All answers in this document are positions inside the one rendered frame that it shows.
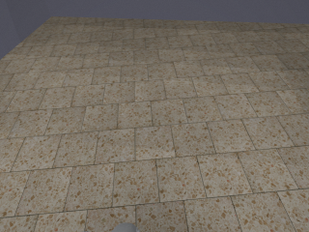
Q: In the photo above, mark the left robot thigh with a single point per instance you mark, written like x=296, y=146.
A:
x=126, y=227

